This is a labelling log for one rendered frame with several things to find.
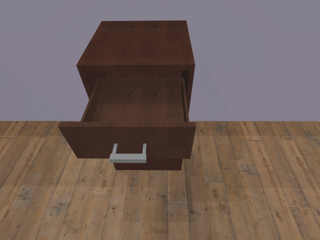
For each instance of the drawer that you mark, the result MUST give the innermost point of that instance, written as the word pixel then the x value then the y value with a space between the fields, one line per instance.
pixel 131 112

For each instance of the cabinet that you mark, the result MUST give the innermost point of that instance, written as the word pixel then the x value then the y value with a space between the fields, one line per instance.
pixel 140 49

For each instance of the handle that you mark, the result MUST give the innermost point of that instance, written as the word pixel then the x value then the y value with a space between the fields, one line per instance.
pixel 128 157

